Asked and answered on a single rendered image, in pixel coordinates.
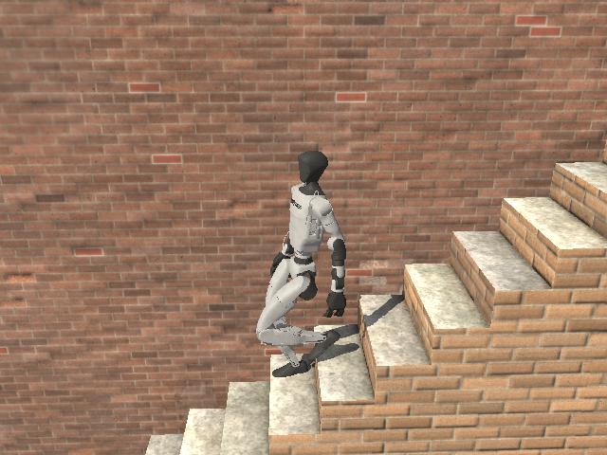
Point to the left robot upper arm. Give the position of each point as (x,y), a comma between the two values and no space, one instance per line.
(324,211)

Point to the right robot hand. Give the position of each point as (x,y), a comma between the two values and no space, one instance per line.
(276,262)

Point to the right robot forearm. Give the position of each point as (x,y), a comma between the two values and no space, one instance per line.
(288,250)

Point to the left robot thigh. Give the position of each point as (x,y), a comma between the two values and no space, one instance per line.
(283,301)

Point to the left robot forearm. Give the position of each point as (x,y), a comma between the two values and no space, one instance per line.
(338,272)

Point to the right robot upper arm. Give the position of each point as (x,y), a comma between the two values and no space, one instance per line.
(295,187)

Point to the left robot hand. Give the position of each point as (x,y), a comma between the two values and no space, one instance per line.
(335,301)

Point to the humanoid robot head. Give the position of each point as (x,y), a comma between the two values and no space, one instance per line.
(311,165)

